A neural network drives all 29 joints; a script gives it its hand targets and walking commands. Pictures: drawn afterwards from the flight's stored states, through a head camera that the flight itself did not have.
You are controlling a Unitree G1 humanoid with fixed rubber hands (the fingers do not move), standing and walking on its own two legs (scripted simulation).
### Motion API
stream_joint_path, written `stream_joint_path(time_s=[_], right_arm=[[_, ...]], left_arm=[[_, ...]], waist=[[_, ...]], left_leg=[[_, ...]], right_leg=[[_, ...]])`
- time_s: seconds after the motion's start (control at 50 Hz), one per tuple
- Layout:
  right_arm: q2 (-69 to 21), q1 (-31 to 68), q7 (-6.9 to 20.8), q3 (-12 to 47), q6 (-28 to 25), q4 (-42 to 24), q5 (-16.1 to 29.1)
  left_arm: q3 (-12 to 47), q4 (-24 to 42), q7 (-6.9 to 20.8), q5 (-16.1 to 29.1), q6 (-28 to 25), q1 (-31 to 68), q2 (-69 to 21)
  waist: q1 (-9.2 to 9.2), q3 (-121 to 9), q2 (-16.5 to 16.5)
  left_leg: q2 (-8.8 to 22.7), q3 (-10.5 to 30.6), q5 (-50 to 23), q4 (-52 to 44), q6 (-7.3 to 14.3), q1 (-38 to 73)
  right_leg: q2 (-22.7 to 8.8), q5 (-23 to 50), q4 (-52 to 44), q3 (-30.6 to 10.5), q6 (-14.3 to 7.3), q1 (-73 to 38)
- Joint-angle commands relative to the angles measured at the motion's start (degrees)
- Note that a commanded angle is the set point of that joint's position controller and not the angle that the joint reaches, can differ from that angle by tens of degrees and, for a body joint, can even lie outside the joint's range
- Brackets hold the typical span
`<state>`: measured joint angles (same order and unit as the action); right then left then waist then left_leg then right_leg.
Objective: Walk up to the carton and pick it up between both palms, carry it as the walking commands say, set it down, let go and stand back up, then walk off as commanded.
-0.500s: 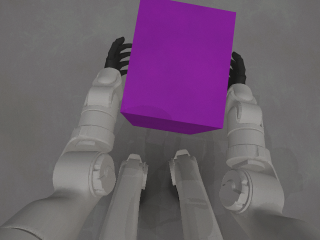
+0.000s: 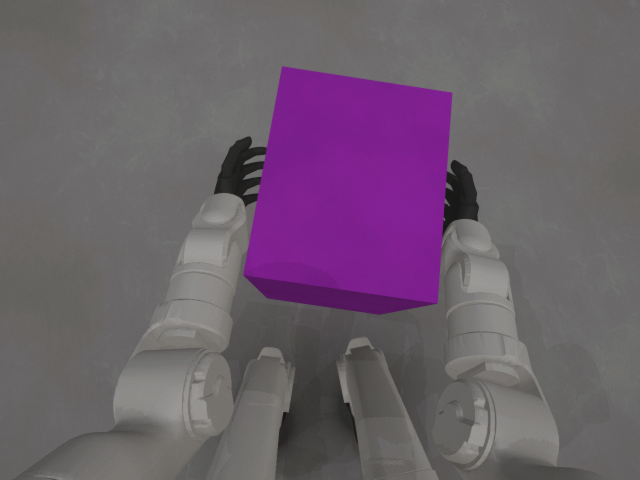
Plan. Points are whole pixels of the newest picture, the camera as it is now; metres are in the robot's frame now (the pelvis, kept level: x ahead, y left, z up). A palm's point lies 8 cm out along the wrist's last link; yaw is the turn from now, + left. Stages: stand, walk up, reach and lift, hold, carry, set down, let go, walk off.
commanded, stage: reach and lift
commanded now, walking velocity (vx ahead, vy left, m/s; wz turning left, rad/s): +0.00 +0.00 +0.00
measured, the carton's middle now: (340, 216) +0.44 -0.05 -0.12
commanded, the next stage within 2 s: none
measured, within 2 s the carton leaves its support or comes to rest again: neither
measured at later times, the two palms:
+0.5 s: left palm (215, 191) +0.43 +0.10 +0.02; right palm (484, 218) +0.38 -0.19 +0.02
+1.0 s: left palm (194, 178) +0.41 +0.10 +0.09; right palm (522, 216) +0.36 -0.19 +0.09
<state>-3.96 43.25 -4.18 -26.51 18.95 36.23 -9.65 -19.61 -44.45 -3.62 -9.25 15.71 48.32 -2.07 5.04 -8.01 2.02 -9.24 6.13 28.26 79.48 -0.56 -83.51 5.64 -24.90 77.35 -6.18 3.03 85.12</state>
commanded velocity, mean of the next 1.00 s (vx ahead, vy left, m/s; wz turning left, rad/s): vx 0.00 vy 0.00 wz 0.00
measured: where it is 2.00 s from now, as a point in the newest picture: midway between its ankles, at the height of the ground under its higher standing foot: (315, 428)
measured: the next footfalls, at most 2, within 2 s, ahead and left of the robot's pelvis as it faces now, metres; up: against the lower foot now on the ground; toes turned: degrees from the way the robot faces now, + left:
none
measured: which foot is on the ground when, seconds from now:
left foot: down 0.00-1.00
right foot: down 0.00-1.00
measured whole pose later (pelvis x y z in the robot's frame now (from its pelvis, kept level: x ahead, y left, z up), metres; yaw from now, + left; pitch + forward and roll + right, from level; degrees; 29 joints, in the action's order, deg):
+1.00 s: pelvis +0.04 +0.00 +0.12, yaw +0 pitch +17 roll +0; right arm -8.8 24.4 -1.8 -23.1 20.5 28.7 -11.9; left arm -17.2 -35.1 -1.5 -11.3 17.5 27.8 -7.1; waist 5.6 -4.9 1.1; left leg -6.7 7.9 18.8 44.6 0.8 -41.9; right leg 3.8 -15.9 43.1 -7.9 1.8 43.6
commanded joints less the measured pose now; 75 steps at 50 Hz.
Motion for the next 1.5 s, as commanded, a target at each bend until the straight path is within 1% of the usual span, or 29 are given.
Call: stream_joint_path(time_s=[0.0, 0.44, 0.64, 0.9, 1.2, 1.48], right_arm=[[-61.84, 38.73, 14.24, 34.12, -2.09, -1.05, 7.17], [-63.48, 27.75, 14.85, 34.85, -2.58, -1.57, 5.06], [-63.62, 21.75, 15.38, 35.94, -2.05, -3.35, 4.48], [-63.46, 14.51, 15.86, 38.6, -0.27, -6.49, 5.04], [-62.84, 10.01, 15.94, 40.17, 3.84, -9.17, 5.74], [-63.39, 7.31, 15.35, 42.5, 10.92, -14.06, 7.88]], left_arm=[[26.94, 0.6, 11.21, 5.36, -1.37, 33.23, -63.1], [28.29, 3.21, 12.78, 3.91, -2.19, 23.2, -63.21], [29.83, 5.59, 13.45, 3.64, -1.66, 17.61, -63.67], [32.57, 9.0, 14.2, 3.76, 0.34, 10.44, -64.15], [34.06, 11.4, 14.7, 3.89, 3.91, 5.63, -63.95], [36.92, 16.42, 15.56, 5.92, 9.92, 3.39, -63.33]], waist=[[1.78, -49.06, 0.85], [1.46, -41.13, 0.08], [1.5, -37.34, -0.12], [1.35, -31.79, -0.74], [0.95, -23.55, -1.15], [0.26, -15.95, -2.03]], left_leg=[[-0.96, -3.65, -14.12, -11.81, 0.04, 24.1], [0.56, -1.79, -15.95, -24.84, 0.31, 35.64], [1.38, -1.06, -20.1, -31.18, 0.14, 42.76], [2.22, -0.29, -25.61, -39.11, -0.04, 53.09], [3.5, 0.08, -26.33, -47.73, 0.14, 63.7], [4.46, 0.65, -24.02, -54.87, 0.75, 72.77]], right_leg=[[2.11, 17.55, -7.89, 6.86, -1.1, -33.37], [0.71, 19.89, -21.14, 4.27, -1.51, -46.62], [0.13, 23.35, -27.44, 3.36, -1.61, -53.32], [-0.27, 27.65, -35.36, 2.38, -1.64, -62.26], [-0.61, 28.13, -44.31, 1.86, -2.04, -71.41], [-1.32, 25.92, -51.48, 1.4, -1.91, -78.38]])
